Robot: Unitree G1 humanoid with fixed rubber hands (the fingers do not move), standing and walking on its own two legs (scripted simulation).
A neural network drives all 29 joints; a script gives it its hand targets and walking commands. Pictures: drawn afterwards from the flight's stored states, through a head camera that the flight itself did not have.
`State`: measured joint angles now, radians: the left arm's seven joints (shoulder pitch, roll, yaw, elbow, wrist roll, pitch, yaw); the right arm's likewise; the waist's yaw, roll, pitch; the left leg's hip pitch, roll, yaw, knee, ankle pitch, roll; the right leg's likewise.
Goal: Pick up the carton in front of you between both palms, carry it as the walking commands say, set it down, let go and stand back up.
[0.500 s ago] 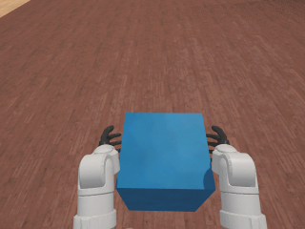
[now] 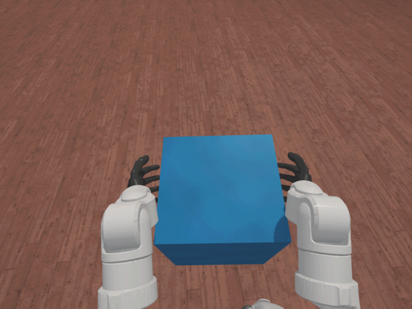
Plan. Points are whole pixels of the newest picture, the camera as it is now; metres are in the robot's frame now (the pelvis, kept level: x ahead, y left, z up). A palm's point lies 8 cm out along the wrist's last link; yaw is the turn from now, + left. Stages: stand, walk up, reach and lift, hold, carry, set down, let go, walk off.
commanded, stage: carry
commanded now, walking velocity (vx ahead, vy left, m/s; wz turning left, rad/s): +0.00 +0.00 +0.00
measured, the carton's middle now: (218, 206) +0.33 +0.00 +0.00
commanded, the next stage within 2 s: none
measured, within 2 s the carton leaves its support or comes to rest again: neither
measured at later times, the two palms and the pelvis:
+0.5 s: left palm (146, 143) +0.44 +0.16 +0.08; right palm (274, 140) +0.45 -0.12 +0.09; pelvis +0.14 +0.01 -0.01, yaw +2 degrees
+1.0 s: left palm (129, 165) +0.39 +0.19 +0.06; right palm (260, 163) +0.40 -0.09 +0.05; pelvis +0.12 +0.04 -0.02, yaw +3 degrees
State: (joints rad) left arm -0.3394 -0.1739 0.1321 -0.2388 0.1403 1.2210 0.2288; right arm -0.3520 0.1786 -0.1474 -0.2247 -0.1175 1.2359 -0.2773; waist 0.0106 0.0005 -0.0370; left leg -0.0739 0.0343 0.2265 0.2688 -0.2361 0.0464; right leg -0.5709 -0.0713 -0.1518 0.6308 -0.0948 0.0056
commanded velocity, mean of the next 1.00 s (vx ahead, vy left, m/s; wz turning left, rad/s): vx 0.00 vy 0.00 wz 0.00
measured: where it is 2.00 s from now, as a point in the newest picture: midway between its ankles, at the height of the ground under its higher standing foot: outside the picture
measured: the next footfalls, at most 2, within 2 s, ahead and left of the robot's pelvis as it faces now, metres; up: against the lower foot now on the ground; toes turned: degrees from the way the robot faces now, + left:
right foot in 0.08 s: +0.21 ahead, -0.11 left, +0.00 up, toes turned +26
left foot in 0.24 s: +0.09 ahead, +0.10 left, +0.00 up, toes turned +12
